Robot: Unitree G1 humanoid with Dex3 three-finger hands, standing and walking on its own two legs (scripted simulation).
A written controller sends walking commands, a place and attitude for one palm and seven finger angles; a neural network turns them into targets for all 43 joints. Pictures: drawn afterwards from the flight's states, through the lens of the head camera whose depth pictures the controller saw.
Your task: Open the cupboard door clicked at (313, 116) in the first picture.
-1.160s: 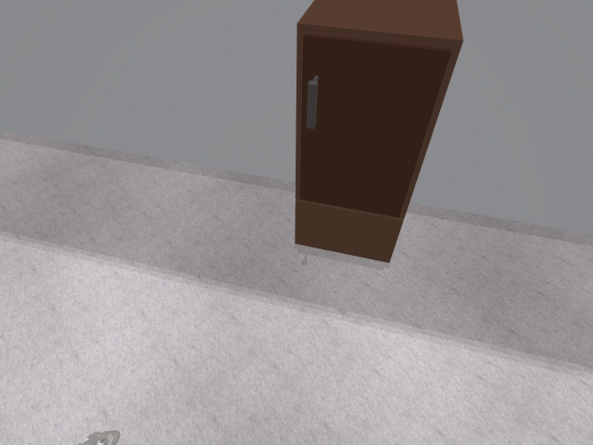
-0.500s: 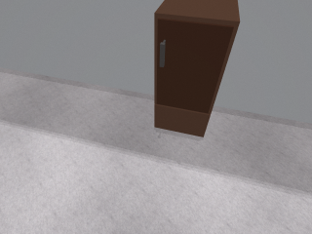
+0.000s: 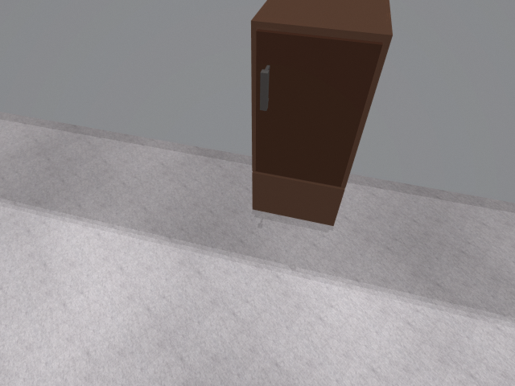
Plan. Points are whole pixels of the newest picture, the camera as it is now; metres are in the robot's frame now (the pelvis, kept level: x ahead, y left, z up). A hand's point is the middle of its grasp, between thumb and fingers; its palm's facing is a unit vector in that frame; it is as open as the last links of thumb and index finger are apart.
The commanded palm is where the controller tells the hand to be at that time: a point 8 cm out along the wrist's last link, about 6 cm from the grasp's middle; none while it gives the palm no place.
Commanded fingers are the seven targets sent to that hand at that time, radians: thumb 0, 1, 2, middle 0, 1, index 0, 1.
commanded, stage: look at it before walking up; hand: left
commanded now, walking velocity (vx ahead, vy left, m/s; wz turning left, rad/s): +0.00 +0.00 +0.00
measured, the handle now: (265, 87) +1.03 +0.03 -0.05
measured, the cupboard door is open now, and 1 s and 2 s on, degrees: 0 0 0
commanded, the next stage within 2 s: turn to face it in 0.28 s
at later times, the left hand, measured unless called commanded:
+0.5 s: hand out of the picture +0.07 +0.25 -0.16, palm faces -0.02 -0.94 -0.34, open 7.3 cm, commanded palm none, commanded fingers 0.00 0.90 0.90 -0.20 -0.30 -0.20 -0.30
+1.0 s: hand out of the picture +0.06 +0.19 -0.18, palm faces -0.13 -0.97 -0.22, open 7.3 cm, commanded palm none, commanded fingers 0.00 0.90 0.90 -0.20 -0.30 -0.20 -0.30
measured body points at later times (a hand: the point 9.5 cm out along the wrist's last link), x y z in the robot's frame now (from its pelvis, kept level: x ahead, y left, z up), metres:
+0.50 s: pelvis +0.00 +0.00 +0.00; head +0.01 +0.00 +0.45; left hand +0.07 +0.30 -0.13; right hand +0.08 -0.29 -0.13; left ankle +0.00 +0.12 -0.75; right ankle +0.00 -0.12 -0.75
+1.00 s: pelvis -0.02 +0.00 -0.02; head +0.00 +0.00 +0.43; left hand +0.07 +0.24 -0.16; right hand -0.02 -0.24 -0.17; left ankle +0.00 +0.12 -0.75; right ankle +0.00 -0.12 -0.75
